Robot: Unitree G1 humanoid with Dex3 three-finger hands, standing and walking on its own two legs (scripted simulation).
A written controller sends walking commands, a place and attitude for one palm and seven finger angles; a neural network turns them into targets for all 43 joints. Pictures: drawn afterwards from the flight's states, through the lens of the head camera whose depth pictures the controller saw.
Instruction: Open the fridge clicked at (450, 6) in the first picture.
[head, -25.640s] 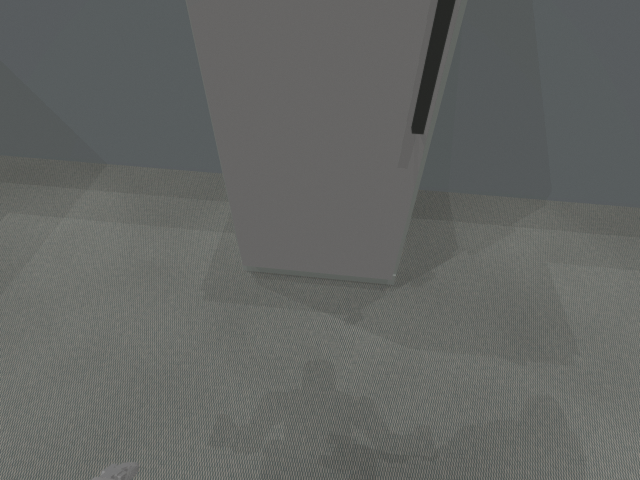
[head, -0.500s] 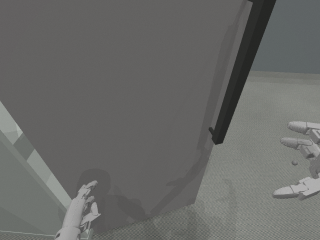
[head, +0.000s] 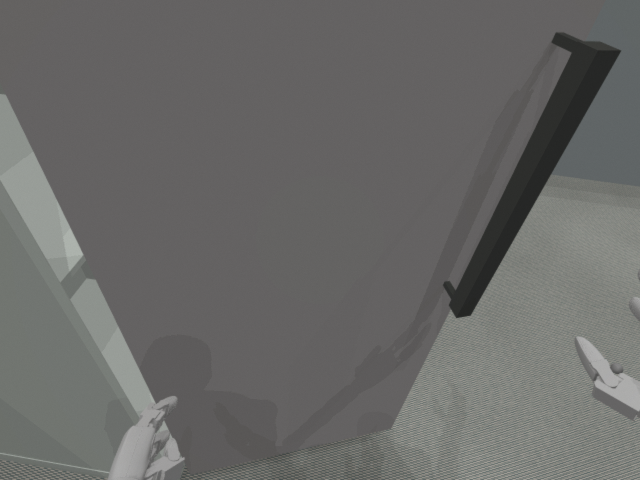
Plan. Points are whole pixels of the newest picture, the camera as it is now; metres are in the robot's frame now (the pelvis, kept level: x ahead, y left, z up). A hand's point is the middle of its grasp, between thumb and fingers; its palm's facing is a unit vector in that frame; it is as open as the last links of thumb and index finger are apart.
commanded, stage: draw the hand back to the body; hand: right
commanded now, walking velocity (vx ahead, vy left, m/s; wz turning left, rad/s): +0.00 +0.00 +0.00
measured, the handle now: (500, 204) +0.42 -0.23 +0.18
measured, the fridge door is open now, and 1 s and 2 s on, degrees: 69 69 69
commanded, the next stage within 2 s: step back with the hand held close in 0.50 s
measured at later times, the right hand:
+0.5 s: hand (583, 366) +0.20 -0.24 +0.15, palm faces +0.49 +0.78 -0.39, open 7.4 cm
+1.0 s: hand (625, 393) +0.17 -0.27 +0.15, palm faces +0.37 +0.77 -0.52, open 7.4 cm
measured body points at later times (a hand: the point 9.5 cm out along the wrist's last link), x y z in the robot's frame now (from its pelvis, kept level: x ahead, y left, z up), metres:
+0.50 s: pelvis +0.01 +0.03 +0.00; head -0.01 +0.06 +0.45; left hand +0.21 +0.25 -0.09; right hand +0.16 -0.28 +0.18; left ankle -0.02 +0.11 -0.75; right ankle +0.03 -0.11 -0.75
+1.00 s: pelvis -0.02 -0.02 -0.01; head -0.01 +0.00 +0.44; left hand +0.16 +0.22 -0.10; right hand +0.15 -0.31 +0.18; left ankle -0.02 +0.11 -0.75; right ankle +0.03 -0.11 -0.75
